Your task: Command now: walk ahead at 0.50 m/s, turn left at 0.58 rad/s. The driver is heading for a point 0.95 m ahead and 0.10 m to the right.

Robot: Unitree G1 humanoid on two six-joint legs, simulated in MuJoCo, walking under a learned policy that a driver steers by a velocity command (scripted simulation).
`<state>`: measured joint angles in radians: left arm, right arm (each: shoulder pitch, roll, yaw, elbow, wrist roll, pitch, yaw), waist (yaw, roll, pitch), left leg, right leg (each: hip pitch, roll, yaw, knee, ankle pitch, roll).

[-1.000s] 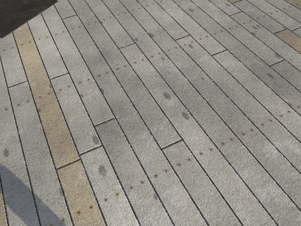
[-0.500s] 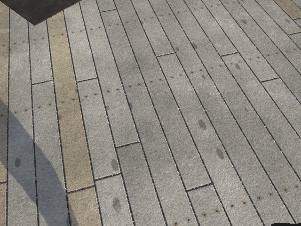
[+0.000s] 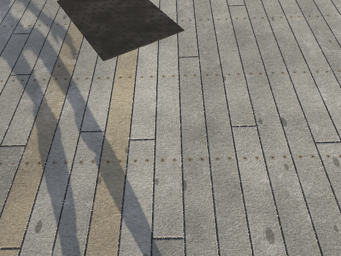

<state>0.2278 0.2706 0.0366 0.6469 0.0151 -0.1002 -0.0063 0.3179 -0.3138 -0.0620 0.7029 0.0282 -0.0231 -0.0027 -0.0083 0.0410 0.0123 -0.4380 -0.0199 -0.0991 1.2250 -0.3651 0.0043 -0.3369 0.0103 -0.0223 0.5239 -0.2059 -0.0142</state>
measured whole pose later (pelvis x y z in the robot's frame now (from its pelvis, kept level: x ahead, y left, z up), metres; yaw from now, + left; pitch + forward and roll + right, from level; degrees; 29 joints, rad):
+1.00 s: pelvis +0.51 -0.02 -0.01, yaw -17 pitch +1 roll +1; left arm 0.17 0.30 0.07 0.67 -0.02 -0.04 -0.04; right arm 0.24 -0.30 -0.06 0.80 0.02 -0.09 0.00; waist -0.01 0.00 0.08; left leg -0.31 0.04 0.00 1.20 -0.45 -0.01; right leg -0.43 0.06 -0.03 0.60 -0.19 -0.10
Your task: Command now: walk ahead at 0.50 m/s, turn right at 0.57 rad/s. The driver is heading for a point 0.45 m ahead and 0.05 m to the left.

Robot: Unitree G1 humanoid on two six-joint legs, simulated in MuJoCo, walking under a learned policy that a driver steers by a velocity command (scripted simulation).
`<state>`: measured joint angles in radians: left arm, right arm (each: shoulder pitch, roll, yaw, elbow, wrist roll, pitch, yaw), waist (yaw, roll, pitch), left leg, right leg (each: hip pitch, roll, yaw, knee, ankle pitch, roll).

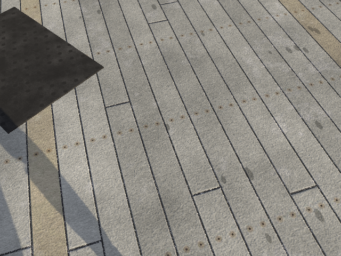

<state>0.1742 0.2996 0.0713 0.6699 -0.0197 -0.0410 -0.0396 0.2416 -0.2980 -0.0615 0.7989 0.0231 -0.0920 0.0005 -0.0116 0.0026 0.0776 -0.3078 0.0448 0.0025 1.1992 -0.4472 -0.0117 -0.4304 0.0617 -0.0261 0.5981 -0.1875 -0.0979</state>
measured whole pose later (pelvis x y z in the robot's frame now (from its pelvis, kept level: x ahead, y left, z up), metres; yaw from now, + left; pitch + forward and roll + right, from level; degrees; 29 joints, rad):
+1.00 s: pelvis +0.40 +0.04 +0.01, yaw -1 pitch +0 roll +0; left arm 0.18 0.25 0.05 0.81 0.01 0.00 0.03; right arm 0.15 -0.25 -0.01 0.90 -0.01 -0.01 0.01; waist 0.00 0.01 0.02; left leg -0.17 -0.06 0.00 0.46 -0.28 0.05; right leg -0.26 -0.04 0.05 0.48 -0.22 0.04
